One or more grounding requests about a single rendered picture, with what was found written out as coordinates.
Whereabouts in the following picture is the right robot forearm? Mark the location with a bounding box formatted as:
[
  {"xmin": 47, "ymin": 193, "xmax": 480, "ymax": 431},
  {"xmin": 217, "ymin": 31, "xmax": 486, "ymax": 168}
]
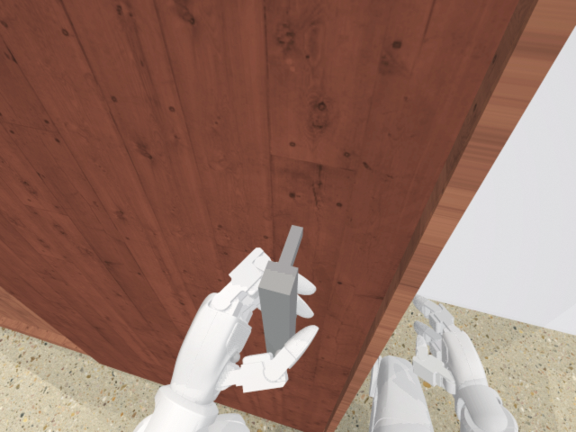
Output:
[{"xmin": 454, "ymin": 385, "xmax": 518, "ymax": 432}]

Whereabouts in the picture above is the robot left hand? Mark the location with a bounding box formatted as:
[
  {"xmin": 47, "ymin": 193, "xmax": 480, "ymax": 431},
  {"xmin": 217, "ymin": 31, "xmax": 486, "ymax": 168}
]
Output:
[{"xmin": 170, "ymin": 247, "xmax": 319, "ymax": 405}]

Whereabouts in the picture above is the robot thigh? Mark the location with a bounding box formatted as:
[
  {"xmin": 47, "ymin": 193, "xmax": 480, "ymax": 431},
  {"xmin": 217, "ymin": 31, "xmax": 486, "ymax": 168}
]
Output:
[
  {"xmin": 208, "ymin": 413, "xmax": 250, "ymax": 432},
  {"xmin": 369, "ymin": 355, "xmax": 434, "ymax": 432}
]

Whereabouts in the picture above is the handle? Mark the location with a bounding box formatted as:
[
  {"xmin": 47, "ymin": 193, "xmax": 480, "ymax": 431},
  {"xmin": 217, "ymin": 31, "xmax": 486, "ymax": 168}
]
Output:
[{"xmin": 258, "ymin": 225, "xmax": 303, "ymax": 358}]

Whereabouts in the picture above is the robot right hand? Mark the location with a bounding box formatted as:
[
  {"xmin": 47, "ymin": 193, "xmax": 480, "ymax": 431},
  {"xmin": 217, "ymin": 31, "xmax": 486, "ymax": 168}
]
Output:
[{"xmin": 412, "ymin": 294, "xmax": 489, "ymax": 399}]

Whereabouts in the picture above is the robot right thigh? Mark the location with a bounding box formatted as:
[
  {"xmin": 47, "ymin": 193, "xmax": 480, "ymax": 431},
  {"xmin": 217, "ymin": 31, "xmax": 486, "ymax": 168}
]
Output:
[{"xmin": 369, "ymin": 355, "xmax": 434, "ymax": 432}]

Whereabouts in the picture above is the wardrobe door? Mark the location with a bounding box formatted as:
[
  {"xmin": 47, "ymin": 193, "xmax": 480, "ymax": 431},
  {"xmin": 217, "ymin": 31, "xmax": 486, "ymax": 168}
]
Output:
[
  {"xmin": 0, "ymin": 0, "xmax": 519, "ymax": 432},
  {"xmin": 0, "ymin": 286, "xmax": 63, "ymax": 336}
]

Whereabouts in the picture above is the left robot forearm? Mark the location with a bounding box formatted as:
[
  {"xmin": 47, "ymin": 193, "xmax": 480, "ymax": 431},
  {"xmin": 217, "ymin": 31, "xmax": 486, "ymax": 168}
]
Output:
[{"xmin": 133, "ymin": 384, "xmax": 219, "ymax": 432}]

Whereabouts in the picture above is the robot left thigh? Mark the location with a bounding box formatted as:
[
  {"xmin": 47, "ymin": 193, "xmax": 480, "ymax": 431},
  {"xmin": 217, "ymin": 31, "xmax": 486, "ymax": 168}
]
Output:
[{"xmin": 208, "ymin": 413, "xmax": 250, "ymax": 432}]

